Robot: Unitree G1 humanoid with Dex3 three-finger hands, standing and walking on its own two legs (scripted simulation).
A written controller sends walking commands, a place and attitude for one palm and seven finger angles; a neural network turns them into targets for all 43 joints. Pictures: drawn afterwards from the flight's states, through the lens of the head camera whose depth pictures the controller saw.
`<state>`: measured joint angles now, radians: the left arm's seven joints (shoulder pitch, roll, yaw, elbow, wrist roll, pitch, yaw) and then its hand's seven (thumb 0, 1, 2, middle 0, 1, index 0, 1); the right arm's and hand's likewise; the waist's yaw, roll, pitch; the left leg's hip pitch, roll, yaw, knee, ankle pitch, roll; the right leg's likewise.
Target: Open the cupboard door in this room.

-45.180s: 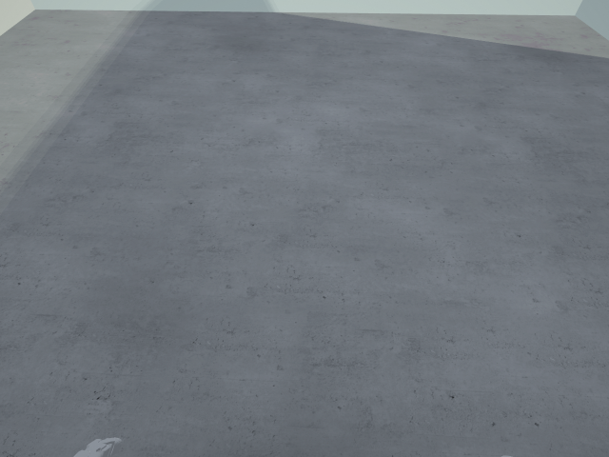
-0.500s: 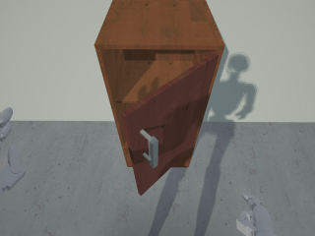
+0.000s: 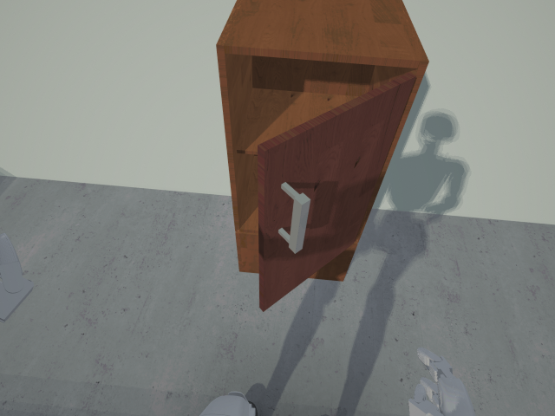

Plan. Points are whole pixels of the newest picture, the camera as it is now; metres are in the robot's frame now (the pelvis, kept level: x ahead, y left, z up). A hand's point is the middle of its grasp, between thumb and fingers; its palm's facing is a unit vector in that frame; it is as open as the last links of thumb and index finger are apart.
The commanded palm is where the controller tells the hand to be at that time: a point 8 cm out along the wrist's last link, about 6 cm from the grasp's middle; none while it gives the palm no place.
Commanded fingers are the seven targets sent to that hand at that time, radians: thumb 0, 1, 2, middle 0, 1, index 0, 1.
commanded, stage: step back with the hand held close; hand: left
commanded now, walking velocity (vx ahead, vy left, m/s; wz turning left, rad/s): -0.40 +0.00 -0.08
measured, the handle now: (291, 219) +0.46 +0.01 -0.02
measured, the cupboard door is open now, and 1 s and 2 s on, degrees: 44 44 44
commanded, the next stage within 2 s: stop stepping back and stand still in 0.28 s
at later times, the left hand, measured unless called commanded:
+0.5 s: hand out of the picture +0.09 +0.27 +0.18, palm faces +0.43 -0.81 -0.39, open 7.4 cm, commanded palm +0.04 +0.31 +0.19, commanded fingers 0.00 0.90 0.90 -0.20 -0.30 -0.20 -0.30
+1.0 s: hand out of the picture +0.02 +0.28 +0.18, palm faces +0.42 -0.81 -0.41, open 7.4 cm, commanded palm -0.04 +0.31 +0.19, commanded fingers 0.00 0.90 0.90 -0.20 -0.30 -0.20 -0.30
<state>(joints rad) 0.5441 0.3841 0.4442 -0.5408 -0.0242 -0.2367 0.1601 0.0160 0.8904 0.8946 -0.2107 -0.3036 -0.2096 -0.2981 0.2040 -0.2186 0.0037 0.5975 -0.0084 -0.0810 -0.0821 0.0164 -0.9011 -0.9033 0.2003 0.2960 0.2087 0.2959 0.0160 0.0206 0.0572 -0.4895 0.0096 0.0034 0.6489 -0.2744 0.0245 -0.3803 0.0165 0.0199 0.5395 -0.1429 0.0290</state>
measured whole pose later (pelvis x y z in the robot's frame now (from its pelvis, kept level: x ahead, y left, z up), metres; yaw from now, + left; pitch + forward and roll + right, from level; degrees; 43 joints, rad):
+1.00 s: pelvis -0.20 +0.02 +0.02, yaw -5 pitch +0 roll +1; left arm 0.50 0.37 0.39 -0.36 -0.02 -0.19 0.15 0.01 0.89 0.89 -0.21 -0.30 -0.21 -0.30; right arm 0.31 -0.23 -0.01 0.71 -0.01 -0.10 -0.10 0.02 -0.90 -0.90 0.20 0.30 0.21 0.30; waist 0.00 -0.02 -0.08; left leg -0.49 0.05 0.06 0.90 -0.29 0.00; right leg -0.17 0.03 -0.07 0.45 -0.28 -0.07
